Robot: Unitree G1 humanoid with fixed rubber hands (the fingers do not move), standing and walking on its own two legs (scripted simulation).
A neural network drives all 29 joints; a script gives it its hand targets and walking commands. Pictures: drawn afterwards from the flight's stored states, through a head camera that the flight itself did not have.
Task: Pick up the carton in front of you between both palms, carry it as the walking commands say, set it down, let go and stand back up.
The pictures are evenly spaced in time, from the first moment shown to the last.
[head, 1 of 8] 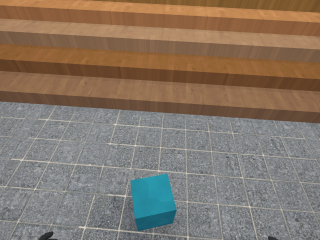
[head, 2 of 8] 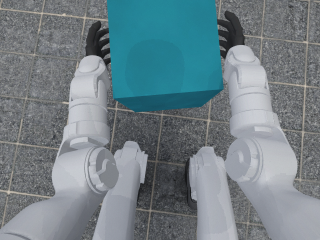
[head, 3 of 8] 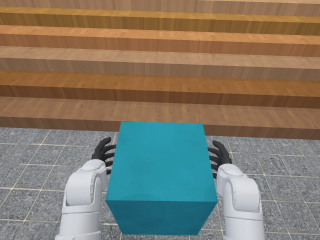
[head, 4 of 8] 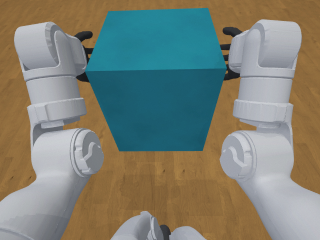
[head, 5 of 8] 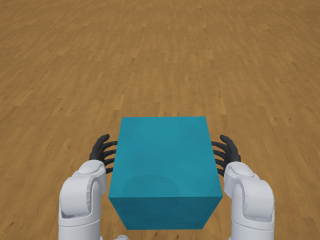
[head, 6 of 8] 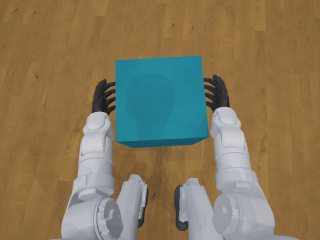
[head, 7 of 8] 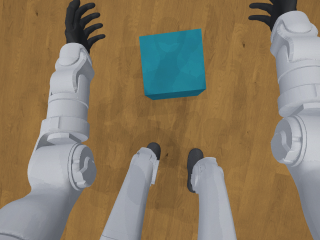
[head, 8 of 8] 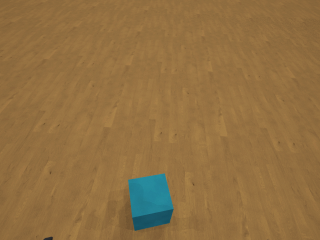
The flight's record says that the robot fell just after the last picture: no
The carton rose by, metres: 1.67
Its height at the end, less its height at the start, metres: +0.93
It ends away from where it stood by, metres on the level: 5.72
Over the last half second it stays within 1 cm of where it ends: yes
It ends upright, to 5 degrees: yes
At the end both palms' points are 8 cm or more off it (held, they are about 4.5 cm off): yes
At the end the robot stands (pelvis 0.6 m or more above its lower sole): yes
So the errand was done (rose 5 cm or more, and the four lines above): yes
